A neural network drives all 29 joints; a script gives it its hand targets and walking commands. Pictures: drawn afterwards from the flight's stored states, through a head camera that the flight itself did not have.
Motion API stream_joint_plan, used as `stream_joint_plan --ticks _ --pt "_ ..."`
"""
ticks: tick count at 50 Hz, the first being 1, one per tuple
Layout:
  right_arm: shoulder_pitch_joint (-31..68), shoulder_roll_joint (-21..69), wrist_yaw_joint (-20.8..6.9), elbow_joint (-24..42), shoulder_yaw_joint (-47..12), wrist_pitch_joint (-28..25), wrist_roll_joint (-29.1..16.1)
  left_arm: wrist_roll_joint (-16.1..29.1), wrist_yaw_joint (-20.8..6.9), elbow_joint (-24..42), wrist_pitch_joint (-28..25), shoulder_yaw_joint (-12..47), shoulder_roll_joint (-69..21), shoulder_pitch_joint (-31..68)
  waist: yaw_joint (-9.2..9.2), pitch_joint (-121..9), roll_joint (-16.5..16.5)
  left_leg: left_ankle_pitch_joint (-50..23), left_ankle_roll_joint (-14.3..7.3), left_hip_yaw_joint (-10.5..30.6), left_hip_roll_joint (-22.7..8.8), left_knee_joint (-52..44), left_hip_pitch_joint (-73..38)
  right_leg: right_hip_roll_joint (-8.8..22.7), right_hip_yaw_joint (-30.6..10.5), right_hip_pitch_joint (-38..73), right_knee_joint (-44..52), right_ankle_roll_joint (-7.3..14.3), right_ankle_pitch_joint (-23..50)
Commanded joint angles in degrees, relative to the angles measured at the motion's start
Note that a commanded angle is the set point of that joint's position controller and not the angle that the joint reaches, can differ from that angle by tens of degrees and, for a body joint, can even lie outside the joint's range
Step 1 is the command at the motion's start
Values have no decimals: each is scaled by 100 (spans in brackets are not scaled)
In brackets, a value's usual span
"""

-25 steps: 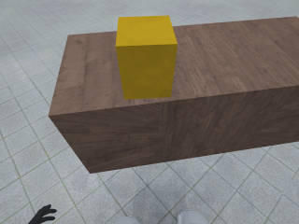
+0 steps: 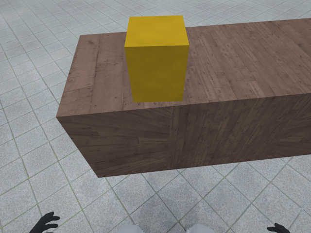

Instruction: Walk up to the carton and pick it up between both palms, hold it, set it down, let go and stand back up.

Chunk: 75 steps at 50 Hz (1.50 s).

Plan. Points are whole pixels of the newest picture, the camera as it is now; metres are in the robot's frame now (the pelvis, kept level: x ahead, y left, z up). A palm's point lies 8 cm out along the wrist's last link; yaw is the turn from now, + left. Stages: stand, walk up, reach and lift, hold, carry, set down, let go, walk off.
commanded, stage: walk up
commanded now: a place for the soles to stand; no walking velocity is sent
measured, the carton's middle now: (156, 60) +0.71 +0.03 +0.03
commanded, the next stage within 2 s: none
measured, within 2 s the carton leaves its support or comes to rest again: neither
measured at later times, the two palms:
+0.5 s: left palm out of the picture +0.09 +0.33 -0.08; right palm out of the picture +0.13 -0.29 -0.07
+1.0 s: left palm out of the picture +0.08 +0.33 -0.08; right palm (279, 227) +0.16 -0.28 -0.07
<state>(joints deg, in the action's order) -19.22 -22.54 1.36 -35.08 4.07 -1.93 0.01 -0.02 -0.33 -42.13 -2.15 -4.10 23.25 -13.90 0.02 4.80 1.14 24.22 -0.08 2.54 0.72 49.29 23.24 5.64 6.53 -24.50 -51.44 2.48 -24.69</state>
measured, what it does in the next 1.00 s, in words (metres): stands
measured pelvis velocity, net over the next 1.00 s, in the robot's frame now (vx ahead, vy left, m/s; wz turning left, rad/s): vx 0.00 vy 0.01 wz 0.09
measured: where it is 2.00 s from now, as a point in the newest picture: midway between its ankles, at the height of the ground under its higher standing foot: outside the picture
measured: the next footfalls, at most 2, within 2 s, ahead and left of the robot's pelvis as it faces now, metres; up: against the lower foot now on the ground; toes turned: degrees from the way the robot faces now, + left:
none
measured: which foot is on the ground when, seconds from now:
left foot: down 0.00-1.00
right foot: down 0.00-1.00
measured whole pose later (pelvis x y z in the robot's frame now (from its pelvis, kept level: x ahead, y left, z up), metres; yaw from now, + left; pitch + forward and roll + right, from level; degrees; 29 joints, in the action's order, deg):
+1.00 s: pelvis +0.00 +0.01 +0.00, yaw +5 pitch -1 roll -1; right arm -13.8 -22.5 1.3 -35.2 4.1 -2.3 0.0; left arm 0.0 -0.2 -42.3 -2.6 -4.1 23.2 -13.8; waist 0.0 5.2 1.2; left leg 24.5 0.3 5.6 1.8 49.8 24.3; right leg 4.2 5.7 -22.8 -48.7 1.7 -24.7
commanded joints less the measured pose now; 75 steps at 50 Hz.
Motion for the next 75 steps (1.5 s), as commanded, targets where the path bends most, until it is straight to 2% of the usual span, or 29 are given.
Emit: stream_joint_plan --ticks 1,3,8,10,11,17,19,21,23,26,28,31,34,36,38,42,44,46,49,51,53,55,58,60,63,66,69,72,75 --pt "-242 -2023 80 -64 532 -268 301 -1 43 585 73 -301 1163 584 104 141 991 58 -1445 3965 -1591 -2917 -98 -350 -675 -1103 -921 -42 -1323" --pt "136 -1860 75 -18 481 -230 273 -56 64 493 7 -370 1384 494 15 375 784 -282 -1628 3622 -1544 -2657 238 -227 -909 -814 -745 -12 -1364" --pt "605 -1269 22 118 249 -134 151 -99 88 169 -211 -406 1193 -345 -462 -316 553 -1972 -761 1623 -514 -962 937 -159 -837 1382 1626 189 271" --pt "367 -966 59 106 195 -100 103 -225 142 169 -282 -537 1924 -463 -389 -454 -735 -648 -230 337 304 851 1704 1666 -3001 1830 2728 902 198" --pt "343 -1268 95 43 302 -56 130 -203 126 199 -288 -509 1920 -280 -337 -341 -540 976 -215 233 83 1275 1578 2282 -3274 1441 2916 1347 347" --pt "-156 -1161 -38 -258 341 -162 134 -159 67 320 -231 -421 1716 370 114 -357 -656 -334 -303 -343 -48 -427 49 1296 -1292 622 1844 785 1626" --pt "-296 -1265 14 -288 370 -220 177 -95 47 381 -148 -353 1415 450 147 -594 -134 -1483 -436 352 -124 -1199 -473 785 -712 394 889 387 1528" --pt "7 -1709 50 -123 428 -259 255 7 61 465 -62 -294 1081 530 38 -423 962 -1758 -1076 2863 -1044 -1959 -447 -299 -392 -406 -267 -46 -95" --pt "200 -1854 28 -101 428 -232 214 -15 83 424 -31 -316 1247 486 54 -154 1059 -1284 -1573 3449 -1326 -2244 -88 -453 -720 -417 -333 -7 -1500" --pt "686 -1513 40 -10 279 -178 197 -42 71 225 -164 -304 1089 81 -292 -301 831 -2108 -1118 2356 -869 -1648 230 -327 -602 489 953 74 -85" --pt "917 -1151 26 72 173 -163 122 -124 122 128 -278 -411 1498 -308 -506 -586 247 -2513 -501 1204 -168 -357 991 431 -1517 1565 1701 475 774" --pt "373 -1300 58 -30 330 -70 112 -172 125 204 -302 -419 1799 13 -137 -379 -465 964 -239 45 -20 1013 978 2159 -2728 1182 2385 1535 1643" --pt "-23 -1223 -25 -213 308 -187 135 -139 95 271 -241 -373 1693 406 169 -392 -386 -396 -412 73 -104 -590 -53 1321 -1554 478 1767 867 1415" --pt "80 -1446 -12 -206 370 -257 174 -71 77 346 -188 -317 1329 470 38 -505 521 -1727 -704 1512 -570 -1416 -394 297 -587 120 598 201 1115" --pt "283 -1753 -22 -101 397 -248 190 -24 76 319 -97 -299 1154 504 27 -424 976 -1013 -1363 3123 -1127 -2160 -189 -503 -522 -161 79 -31 -876" --pt "972 -1289 -19 -3 171 -166 151 -104 75 167 -256 -326 1248 41 -381 -384 567 -1550 -800 1873 -511 -1389 864 -82 -1031 1225 1419 254 64" --pt "848 -1074 -7 27 172 -145 123 -163 114 53 -313 -455 1759 -357 -417 -614 -210 -1621 -275 539 149 430 1114 1252 -2363 1597 2243 1001 633" --pt "492 -1243 15 -84 261 -106 118 -144 120 181 -310 -402 1829 39 -111 -472 -411 325 -213 -40 -13 581 773 1946 -2418 1216 2202 1459 1979" --pt "54 -1257 -36 -214 290 -218 154 -107 97 264 -247 -354 1563 368 118 -705 -127 -1483 -464 526 -206 -777 -369 963 -1197 548 1318 647 1752" --pt "222 -1561 -28 -134 356 -270 191 -41 92 364 -167 -316 1259 514 34 -645 818 -2147 -967 2339 -850 -1649 -508 -179 -407 -2 130 42 606" --pt "380 -1663 -31 -126 354 -232 178 -36 93 297 -102 -283 1141 476 13 -446 1079 -1595 -1433 3102 -1120 -2097 -384 -532 -578 -163 183 -11 -992" --pt "746 -1519 -20 -44 267 -178 180 -80 82 225 -179 -277 1150 262 -181 -324 840 -1510 -1213 2723 -905 -1919 123 -418 -703 378 884 67 -538" --pt "985 -1048 -23 34 136 -136 94 -166 108 38 -328 -421 1706 -351 -448 -534 -233 -1687 -298 668 136 202 1147 1086 -2208 1636 2212 902 741" --pt "653 -1239 16 -54 250 -85 103 -149 131 126 -343 -401 1784 -116 -189 -520 -405 608 -201 55 13 715 956 2017 -2618 1474 2302 1519 2266" --pt "153 -1188 -48 -197 246 -191 136 -117 112 209 -280 -351 1625 301 126 -667 -261 -992 -372 198 -187 -803 -219 1222 -1380 804 1526 822 2311" --pt "333 -1604 -39 -96 359 -270 193 -32 100 306 -162 -302 1163 522 38 -734 897 -2169 -1161 2694 -969 -1799 -620 -379 -430 -64 70 -31 167" --pt "713 -1505 -33 -61 276 -181 181 -65 90 206 -186 -263 1107 255 -161 -385 912 -1492 -1284 2749 -972 -1990 89 -465 -669 376 759 56 -675" --pt "1108 -1055 -46 57 138 -129 92 -167 113 24 -339 -402 1691 -347 -467 -566 -124 -1639 -346 841 61 -71 1166 900 -2049 1680 2170 787 450" --pt "564 -1216 -17 -77 246 -82 121 -146 137 138 -349 -402 1815 47 -92 -530 -411 818 -181 -8 -127 476 728 2015 -2401 1309 2213 1464 2480"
